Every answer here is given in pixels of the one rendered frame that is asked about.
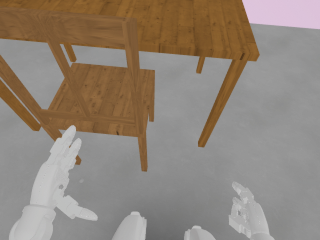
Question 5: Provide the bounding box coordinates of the right robot thigh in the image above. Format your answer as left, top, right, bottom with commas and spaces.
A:
184, 228, 216, 240

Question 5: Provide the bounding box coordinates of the table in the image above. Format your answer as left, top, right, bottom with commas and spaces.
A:
0, 0, 260, 148

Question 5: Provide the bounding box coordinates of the left robot hand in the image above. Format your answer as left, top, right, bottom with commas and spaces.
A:
30, 125, 98, 221

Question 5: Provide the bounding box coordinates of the robot left forearm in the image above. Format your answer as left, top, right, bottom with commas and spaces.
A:
9, 204, 56, 240

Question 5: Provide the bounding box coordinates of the right robot hand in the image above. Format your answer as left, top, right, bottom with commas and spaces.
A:
228, 181, 270, 239

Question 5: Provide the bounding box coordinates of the robot right shin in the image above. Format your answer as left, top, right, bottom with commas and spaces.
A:
192, 225, 202, 229

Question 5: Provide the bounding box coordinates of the chair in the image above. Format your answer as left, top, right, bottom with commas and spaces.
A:
0, 6, 155, 172

